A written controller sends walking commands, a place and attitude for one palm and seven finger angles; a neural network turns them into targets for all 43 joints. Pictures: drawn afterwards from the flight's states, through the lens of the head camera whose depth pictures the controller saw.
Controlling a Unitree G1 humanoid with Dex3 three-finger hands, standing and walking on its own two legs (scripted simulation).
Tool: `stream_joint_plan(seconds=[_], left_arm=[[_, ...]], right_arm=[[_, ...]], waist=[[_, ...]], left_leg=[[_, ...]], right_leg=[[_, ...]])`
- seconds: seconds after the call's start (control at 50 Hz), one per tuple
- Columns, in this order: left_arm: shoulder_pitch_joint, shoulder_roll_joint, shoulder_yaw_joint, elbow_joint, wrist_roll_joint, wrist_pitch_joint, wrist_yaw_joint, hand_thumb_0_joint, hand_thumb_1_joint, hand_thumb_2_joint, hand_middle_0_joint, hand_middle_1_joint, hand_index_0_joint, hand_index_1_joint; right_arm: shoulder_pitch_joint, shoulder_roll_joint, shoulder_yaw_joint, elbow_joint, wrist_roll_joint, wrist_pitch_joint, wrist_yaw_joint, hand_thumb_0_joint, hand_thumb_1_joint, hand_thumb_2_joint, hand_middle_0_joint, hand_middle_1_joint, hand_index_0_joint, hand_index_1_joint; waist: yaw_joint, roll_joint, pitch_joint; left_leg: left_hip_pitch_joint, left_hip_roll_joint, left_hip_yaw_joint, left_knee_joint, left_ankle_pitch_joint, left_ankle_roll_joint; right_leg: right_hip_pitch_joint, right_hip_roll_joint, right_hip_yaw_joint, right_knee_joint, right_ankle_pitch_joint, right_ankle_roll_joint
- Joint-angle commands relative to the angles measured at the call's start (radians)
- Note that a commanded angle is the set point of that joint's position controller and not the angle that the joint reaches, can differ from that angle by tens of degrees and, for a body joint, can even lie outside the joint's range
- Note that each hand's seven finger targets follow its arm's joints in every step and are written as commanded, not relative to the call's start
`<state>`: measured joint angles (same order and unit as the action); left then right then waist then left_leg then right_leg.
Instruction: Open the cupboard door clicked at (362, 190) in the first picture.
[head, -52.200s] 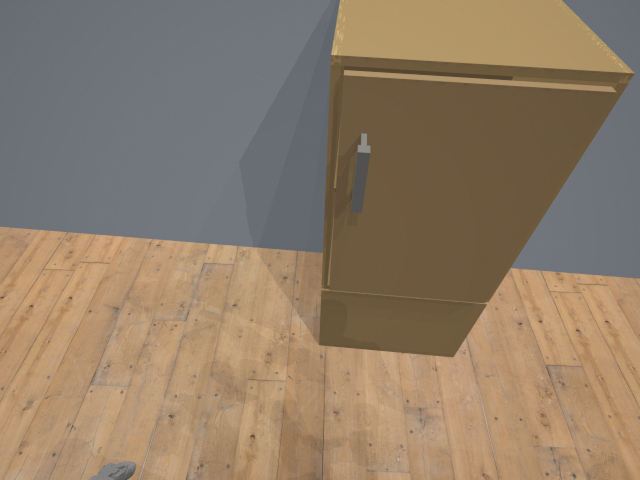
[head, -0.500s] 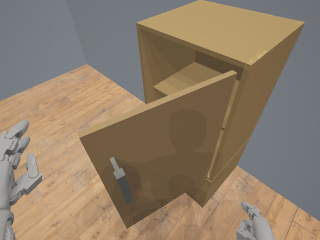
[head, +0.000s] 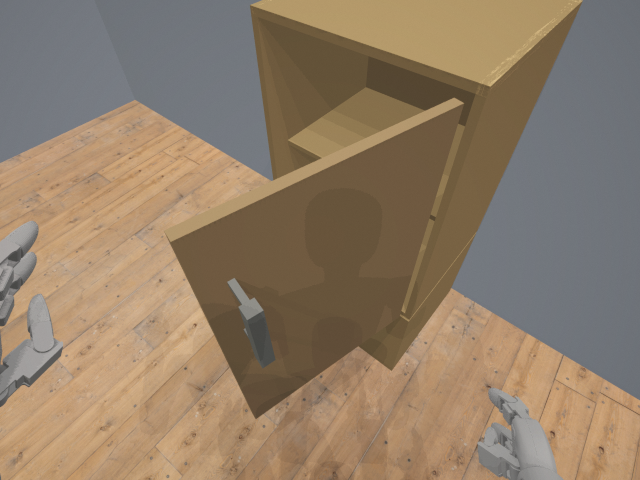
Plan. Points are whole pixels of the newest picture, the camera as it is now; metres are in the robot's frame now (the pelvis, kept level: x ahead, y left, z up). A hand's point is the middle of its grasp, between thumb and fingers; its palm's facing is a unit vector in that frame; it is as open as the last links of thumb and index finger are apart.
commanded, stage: step back with the hand held close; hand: left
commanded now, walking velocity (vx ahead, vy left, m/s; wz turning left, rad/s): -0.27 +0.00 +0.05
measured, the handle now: (251, 324) +0.30 +0.12 +0.02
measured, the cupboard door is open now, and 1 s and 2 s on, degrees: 76 76 76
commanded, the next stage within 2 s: stop stepping back and stand still in 0.56 s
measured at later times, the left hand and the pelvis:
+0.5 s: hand out of the picture +0.07 +0.29 +0.16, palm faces +0.53 -0.73 -0.44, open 7.5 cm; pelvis -0.10 +0.02 -0.01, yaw +5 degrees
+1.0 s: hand out of the picture +0.01 +0.26 +0.17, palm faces +0.39 -0.77 -0.50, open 7.4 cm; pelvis -0.19 +0.00 +0.00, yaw -2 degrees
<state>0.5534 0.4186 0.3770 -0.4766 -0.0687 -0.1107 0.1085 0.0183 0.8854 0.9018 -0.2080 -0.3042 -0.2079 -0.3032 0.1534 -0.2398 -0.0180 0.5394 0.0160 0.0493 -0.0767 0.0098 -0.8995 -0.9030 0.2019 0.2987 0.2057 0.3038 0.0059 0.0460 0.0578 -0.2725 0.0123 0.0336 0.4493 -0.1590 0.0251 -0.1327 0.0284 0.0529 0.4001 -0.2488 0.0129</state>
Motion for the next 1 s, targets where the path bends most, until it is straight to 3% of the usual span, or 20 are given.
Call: stream_joint_plan(seconds=[0.0, 0.18, 0.28, 0.32, 0.36, 0.4, 0.44, 0.48, 0.5, 0.52, 0.54, 0.56, 0.64, 0.74, 0.8, 0.84, 0.86, 0.88, 0.92, 0.98], left_arm=[[0.019, 0.216, 0.198, -0.215, -0.006, -0.081, 0.039, 0.000, 0.900, 0.900, -0.200, -0.300, -0.200, -0.300], [0.000, 0.165, 0.187, -0.208, 0.032, -0.125, 0.053, 0.000, 0.900, 0.900, -0.200, -0.300, -0.200, -0.300], [-0.041, 0.186, 0.206, -0.260, 0.042, -0.142, 0.058, 0.000, 0.900, 0.900, -0.200, -0.300, -0.200, -0.300], [-0.021, 0.186, 0.195, -0.278, 0.031, -0.143, 0.060, 0.000, 0.900, 0.900, -0.200, -0.300, -0.200, -0.300], [-0.023, 0.191, 0.182, -0.282, 0.025, -0.146, 0.070, 0.000, 0.900, 0.900, -0.200, -0.300, -0.200, -0.300], [-0.056, 0.172, 0.158, -0.262, 0.032, -0.139, 0.083, 0.000, 0.900, 0.900, -0.200, -0.300, -0.200, -0.300], [-0.122, 0.180, 0.163, -0.251, 0.036, -0.131, 0.086, 0.000, 0.900, 0.900, -0.200, -0.300, -0.200, -0.300], [-0.196, 0.203, 0.163, -0.245, 0.032, -0.141, 0.087, 0.000, 0.900, 0.900, -0.200, -0.300, -0.200, -0.300], [-0.183, 0.163, 0.150, -0.252, 0.028, -0.152, 0.091, 0.000, 0.900, 0.900, -0.200, -0.300, -0.200, -0.300], [-0.190, 0.174, 0.179, -0.246, 0.037, -0.160, 0.101, 0.000, 0.900, 0.900, -0.200, -0.300, -0.200, -0.300], [-0.203, 0.180, 0.186, -0.247, 0.040, -0.173, 0.100, 0.000, 0.900, 0.900, -0.200, -0.300, -0.200, -0.300], [-0.136, 0.175, 0.195, -0.212, 0.028, -0.171, 0.091, 0.000, 0.900, 0.900, -0.200, -0.300, -0.200, -0.300], [-0.083, 0.133, 0.147, -0.364, 0.016, -0.145, 0.072, 0.000, 0.900, 0.900, -0.200, -0.300, -0.200, -0.300], [-0.001, 0.157, 0.166, -0.377, 0.007, -0.112, 0.081, 0.000, 0.900, 0.900, -0.200, -0.300, -0.200, -0.300], [0.044, 0.166, 0.186, -0.307, 0.003, -0.099, 0.085, 0.000, 0.900, 0.900, -0.200, -0.300, -0.200, -0.300], [0.084, 0.195, 0.206, -0.258, 0.003, -0.100, 0.075, 0.000, 0.900, 0.900, -0.200, -0.300, -0.200, -0.300], [0.082, 0.212, 0.219, -0.241, -0.004, -0.107, 0.070, 0.000, 0.900, 0.900, -0.200, -0.300, -0.200, -0.300], [0.061, 0.234, 0.240, -0.243, -0.011, -0.116, 0.077, 0.000, 0.900, 0.900, -0.200, -0.300, -0.200, -0.300], [0.049, 0.180, 0.195, -0.176, -0.005, -0.108, 0.069, 0.000, 0.900, 0.900, -0.200, -0.300, -0.200, -0.300], [-0.066, 0.169, 0.155, -0.149, 0.013, -0.120, 0.071, 0.000, 0.900, 0.900, -0.200, -0.300, -0.200, -0.300]], right_arm=[[-0.087, -0.101, -0.037, -0.165, 0.005, -0.053, -0.010, 0.000, -0.900, -0.900, 0.200, 0.300, 0.200, 0.300], [-0.067, -0.137, -0.044, -0.158, 0.002, -0.127, -0.012, 0.000, -0.900, -0.900, 0.200, 0.300, 0.200, 0.300], [-0.048, -0.127, -0.053, -0.145, -0.004, -0.163, -0.007, 0.000, -0.900, -0.900, 0.200, 0.300, 0.200, 0.300], [-0.043, -0.103, -0.051, -0.140, -0.006, -0.168, -0.002, 0.000, -0.900, -0.900, 0.200, 0.300, 0.200, 0.300], [-0.016, -0.094, -0.061, -0.101, -0.010, -0.160, 0.007, 0.000, -0.900, -0.900, 0.200, 0.300, 0.200, 0.300], [-0.012, -0.081, -0.057, -0.067, -0.019, -0.144, 0.016, 0.000, -0.900, -0.900, 0.200, 0.300, 0.200, 0.300], [-0.025, -0.077, -0.040, -0.078, -0.023, -0.146, 0.008, 0.000, -0.900, -0.900, 0.200, 0.300, 0.200, 0.300], [-0.059, -0.106, -0.034, -0.067, -0.012, -0.153, -0.016, 0.000, -0.900, -0.900, 0.200, 0.300, 0.200, 0.300], [-0.054, -0.131, -0.033, -0.082, -0.015, -0.167, -0.024, 0.000, -0.900, -0.900, 0.200, 0.300, 0.200, 0.300], [-0.031, -0.100, -0.036, -0.078, -0.027, -0.185, -0.021, 0.000, -0.900, -0.900, 0.200, 0.300, 0.200, 0.300], [-0.014, -0.084, -0.046, -0.059, -0.033, -0.204, -0.015, 0.000, -0.900, -0.900, 0.200, 0.300, 0.200, 0.300], [-0.009, -0.086, -0.054, -0.048, -0.035, -0.211, -0.001, 0.000, -0.900, -0.900, 0.200, 0.300, 0.200, 0.300], [-0.037, -0.101, -0.071, -0.057, -0.020, -0.214, 0.041, 0.000, -0.900, -0.900, 0.200, 0.300, 0.200, 0.300], [-0.041, -0.079, -0.034, -0.081, -0.014, -0.230, 0.046, 0.000, -0.900, -0.900, 0.200, 0.300, 0.200, 0.300], [-0.029, -0.065, -0.020, -0.081, -0.016, -0.211, 0.031, 0.000, -0.900, -0.900, 0.200, 0.300, 0.200, 0.300], [-0.021, -0.057, -0.023, -0.078, -0.017, -0.185, 0.030, 0.000, -0.900, -0.900, 0.200, 0.300, 0.200, 0.300], [-0.016, -0.059, -0.025, -0.076, -0.022, -0.168, 0.032, 0.000, -0.900, -0.900, 0.200, 0.300, 0.200, 0.300], [-0.018, -0.070, -0.019, -0.062, -0.027, -0.158, 0.035, 0.000, -0.900, -0.900, 0.200, 0.300, 0.200, 0.300], [0.004, -0.082, -0.032, -0.056, -0.001, -0.165, 0.031, 0.000, -0.900, -0.900, 0.200, 0.300, 0.200, 0.300], [-0.045, -0.086, -0.022, -0.055, 0.004, -0.181, 0.019, 0.000, -0.900, -0.900, 0.200, 0.300, 0.200, 0.300]], waist=[[0.013, 0.020, -0.207], [0.005, 0.154, -0.113], [0.005, 0.116, -0.136], [-0.003, -0.008, -0.121], [-0.017, -0.190, -0.106], [-0.021, -0.237, -0.105], [-0.033, -0.224, -0.070], [-0.036, 0.011, 0.007], [-0.023, 0.221, -0.008], [-0.017, 0.273, -0.069], [-0.010, 0.184, -0.099], [-0.017, 0.181, -0.179], [-0.010, 0.124, -0.212], [-0.022, 0.226, -0.177], [-0.017, 0.214, -0.160], [-0.015, 0.051, -0.165], [-0.018, -0.091, -0.152], [-0.012, -0.101, -0.150], [-0.015, -0.198, -0.152], [-0.020, -0.153, -0.092]], left_leg=[[0.140, 0.075, -0.068, -0.049, 0.235, 0.019], [-0.329, 0.160, -0.216, -0.261, -0.491, 0.076], [-0.359, 0.148, -0.206, -0.211, -0.536, 0.069], [-0.201, 0.060, -0.121, -0.048, -0.424, 0.025], [0.052, -0.034, -0.046, 0.371, -0.245, -0.035], [0.053, -0.022, -0.071, 0.574, -0.256, -0.040], [0.063, 0.014, -0.075, 0.332, -0.238, -0.025], [0.060, 0.027, -0.070, -0.048, -0.190, -0.021], [-0.092, 0.201, -0.298, -0.197, -0.156, 0.052], [-0.140, 0.331, -0.413, -0.228, -0.061, 0.130], [-0.084, 0.342, -0.359, -0.181, 0.119, 0.166], [-0.077, 0.346, -0.363, -0.182, 0.056, 0.153], [0.066, 0.277, -0.190, -0.093, 0.317, 0.136], [0.006, 0.226, -0.227, -0.289, -0.380, 0.083], [-0.061, 0.135, -0.142, -0.287, -0.450, 0.012], [-0.024, 0.040, -0.004, -0.062, -0.283, -0.031], [0.000, 0.012, -0.001, 0.167, -0.187, -0.040], [-0.033, 0.001, -0.010, 0.301, -0.140, -0.037], [-0.207, 0.000, -0.055, 0.413, -0.147, -0.036], [-0.201, 0.020, -0.023, 0.250, -0.153, -0.016]], right_leg=[[-0.050, -0.038, -0.014, -0.006, 0.241, 0.003], [0.132, 0.027, -0.029, 0.179, -0.004, 0.007], [0.108, 0.024, -0.013, 0.183, -0.099, -0.018], [-0.112, -0.043, 0.101, 0.004, -0.232, -0.060], [-0.475, -0.244, 0.351, -0.222, -0.420, -0.165], [-0.512, -0.330, 0.352, -0.220, -0.298, -0.204], [-0.456, -0.244, 0.205, -0.126, -0.144, -0.129], [-0.427, -0.099, 0.084, 0.076, -0.119, -0.042], [-0.327, -0.004, 0.013, 0.300, -0.133, -0.003], [-0.283, 0.036, 0.003, 0.529, -0.250, 0.003], [-0.313, 0.039, 0.031, 0.647, -0.254, -0.002], [-0.281, 0.027, 0.046, 0.726, -0.268, -0.001], [-0.338, 0.032, -0.007, 0.693, -0.210, 0.018], [-0.152, 0.034, -0.105, 0.310, -0.255, 0.000], [0.055, 0.057, -0.174, -0.019, -0.186, -0.028], [0.036, -0.053, -0.056, -0.198, -0.099, -0.065], [-0.091, -0.190, 0.132, -0.266, -0.101, -0.111], [-0.137, -0.310, 0.227, -0.271, 0.025, -0.148], [-0.008, -0.289, 0.212, -0.162, 0.181, -0.130], [0.058, -0.271, 0.131, -0.067, 0.462, -0.115]])
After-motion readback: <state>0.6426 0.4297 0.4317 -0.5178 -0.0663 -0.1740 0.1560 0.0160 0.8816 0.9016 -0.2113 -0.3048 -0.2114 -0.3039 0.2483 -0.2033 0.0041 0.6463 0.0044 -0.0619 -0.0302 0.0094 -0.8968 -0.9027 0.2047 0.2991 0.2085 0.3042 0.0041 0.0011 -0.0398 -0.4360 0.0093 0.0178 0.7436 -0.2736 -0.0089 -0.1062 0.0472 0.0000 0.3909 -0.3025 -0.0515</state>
